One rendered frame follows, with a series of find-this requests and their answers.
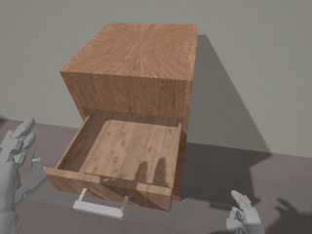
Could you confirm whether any right robot hand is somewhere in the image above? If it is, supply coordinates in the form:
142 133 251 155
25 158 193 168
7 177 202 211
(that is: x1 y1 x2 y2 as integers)
226 190 265 234

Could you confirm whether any left robot hand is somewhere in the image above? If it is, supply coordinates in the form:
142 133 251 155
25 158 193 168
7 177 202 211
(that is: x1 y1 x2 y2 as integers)
0 117 47 212

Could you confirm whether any cabinet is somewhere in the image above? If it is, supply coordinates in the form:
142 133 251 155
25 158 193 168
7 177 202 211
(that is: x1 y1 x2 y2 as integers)
59 22 199 201

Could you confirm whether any robot left forearm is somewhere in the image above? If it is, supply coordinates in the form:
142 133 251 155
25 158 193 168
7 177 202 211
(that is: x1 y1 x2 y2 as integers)
0 211 20 234

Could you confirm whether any drawer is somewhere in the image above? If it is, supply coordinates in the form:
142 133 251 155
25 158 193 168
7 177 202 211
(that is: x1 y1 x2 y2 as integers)
43 108 183 212

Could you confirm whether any handle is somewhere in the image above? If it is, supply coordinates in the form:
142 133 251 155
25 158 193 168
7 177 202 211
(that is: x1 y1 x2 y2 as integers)
72 188 129 220

